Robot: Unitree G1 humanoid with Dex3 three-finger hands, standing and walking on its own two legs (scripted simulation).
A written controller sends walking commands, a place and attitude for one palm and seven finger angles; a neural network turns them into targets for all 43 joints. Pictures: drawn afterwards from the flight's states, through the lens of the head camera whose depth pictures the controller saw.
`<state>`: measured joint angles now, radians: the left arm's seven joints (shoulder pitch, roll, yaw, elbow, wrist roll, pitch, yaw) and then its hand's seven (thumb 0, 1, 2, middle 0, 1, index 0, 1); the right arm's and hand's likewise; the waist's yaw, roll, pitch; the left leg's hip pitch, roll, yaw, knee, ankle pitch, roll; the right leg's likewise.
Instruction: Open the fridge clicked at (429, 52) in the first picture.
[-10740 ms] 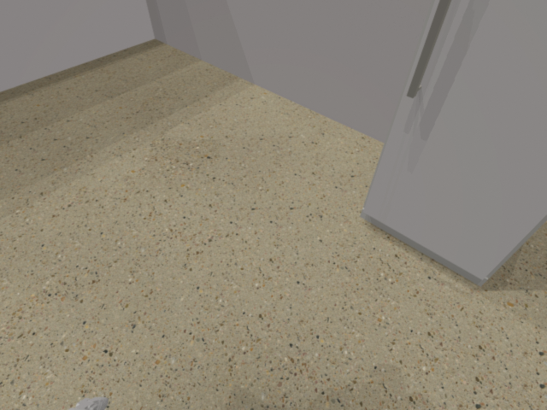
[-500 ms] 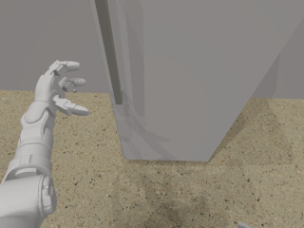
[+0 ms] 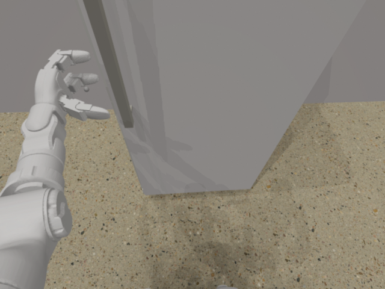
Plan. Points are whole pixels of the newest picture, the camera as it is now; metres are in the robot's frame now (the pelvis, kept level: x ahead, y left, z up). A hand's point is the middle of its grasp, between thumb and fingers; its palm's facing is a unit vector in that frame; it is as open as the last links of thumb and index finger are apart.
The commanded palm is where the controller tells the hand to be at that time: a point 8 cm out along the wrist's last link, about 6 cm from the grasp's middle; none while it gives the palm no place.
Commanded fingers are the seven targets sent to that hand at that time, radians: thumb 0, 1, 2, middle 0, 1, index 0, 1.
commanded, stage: move the hooked fingers beside the handle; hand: left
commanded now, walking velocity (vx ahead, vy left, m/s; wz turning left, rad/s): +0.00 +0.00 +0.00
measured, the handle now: (107, 39) +0.54 +0.13 +0.20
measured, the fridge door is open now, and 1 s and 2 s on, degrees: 0 0 0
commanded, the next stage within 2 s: feel for the door with the fingertips in 0.72 s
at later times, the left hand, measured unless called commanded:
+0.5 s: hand (84, 96) +0.46 +0.18 +0.14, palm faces +0.01 -1.00 +0.00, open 14.0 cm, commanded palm +0.44 +0.23 +0.13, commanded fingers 0.00 -0.50 0.30 -0.30 -1.20 -0.30 -1.20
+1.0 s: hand (92, 92) +0.48 +0.17 +0.13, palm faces -0.01 -1.00 +0.02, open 14.0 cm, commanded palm +0.45 +0.22 +0.13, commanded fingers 0.00 -0.50 0.30 -0.30 -1.20 -0.30 -1.20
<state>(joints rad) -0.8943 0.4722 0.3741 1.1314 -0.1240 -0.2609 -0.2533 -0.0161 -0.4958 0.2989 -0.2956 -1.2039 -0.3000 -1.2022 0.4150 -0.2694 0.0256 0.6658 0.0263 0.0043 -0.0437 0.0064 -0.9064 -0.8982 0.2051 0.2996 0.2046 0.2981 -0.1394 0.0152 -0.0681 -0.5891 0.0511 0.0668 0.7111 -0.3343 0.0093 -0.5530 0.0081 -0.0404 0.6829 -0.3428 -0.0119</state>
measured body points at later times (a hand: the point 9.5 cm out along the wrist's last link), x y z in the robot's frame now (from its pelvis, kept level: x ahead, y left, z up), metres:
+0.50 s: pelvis -0.01 +0.00 +0.00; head +0.05 +0.00 +0.45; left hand +0.46 +0.23 +0.14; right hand +0.05 -0.27 -0.12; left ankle +0.00 +0.11 -0.72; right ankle -0.01 -0.11 -0.72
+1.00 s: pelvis -0.01 +0.00 +0.00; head +0.06 +0.01 +0.44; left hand +0.48 +0.23 +0.13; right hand +0.00 -0.27 -0.12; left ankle +0.00 +0.11 -0.72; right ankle -0.01 -0.11 -0.72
